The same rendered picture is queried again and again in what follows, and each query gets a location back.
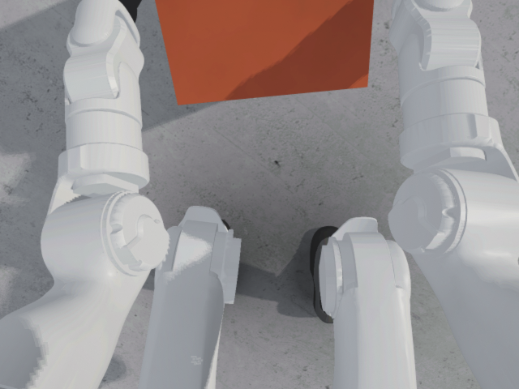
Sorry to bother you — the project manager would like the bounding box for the right robot forearm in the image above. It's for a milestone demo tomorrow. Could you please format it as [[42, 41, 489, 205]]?
[[388, 0, 519, 183]]

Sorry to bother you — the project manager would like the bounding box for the carton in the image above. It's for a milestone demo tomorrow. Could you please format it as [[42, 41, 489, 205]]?
[[155, 0, 374, 105]]

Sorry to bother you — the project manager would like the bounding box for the right robot thigh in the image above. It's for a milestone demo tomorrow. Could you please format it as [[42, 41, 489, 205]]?
[[319, 232, 417, 389]]

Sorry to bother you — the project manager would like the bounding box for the left robot shin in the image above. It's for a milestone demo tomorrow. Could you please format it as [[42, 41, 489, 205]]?
[[154, 206, 228, 288]]

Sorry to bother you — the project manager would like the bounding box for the left robot upper arm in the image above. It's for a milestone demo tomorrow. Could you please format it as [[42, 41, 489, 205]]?
[[0, 190, 169, 389]]

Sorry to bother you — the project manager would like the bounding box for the left robot forearm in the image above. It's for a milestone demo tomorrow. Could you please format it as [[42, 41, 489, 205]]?
[[45, 0, 150, 220]]

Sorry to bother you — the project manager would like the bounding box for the left robot hand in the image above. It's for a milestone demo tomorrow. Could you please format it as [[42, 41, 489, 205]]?
[[119, 0, 142, 23]]

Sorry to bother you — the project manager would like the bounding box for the right robot upper arm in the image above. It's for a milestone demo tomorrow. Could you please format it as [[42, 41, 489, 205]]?
[[388, 168, 519, 389]]

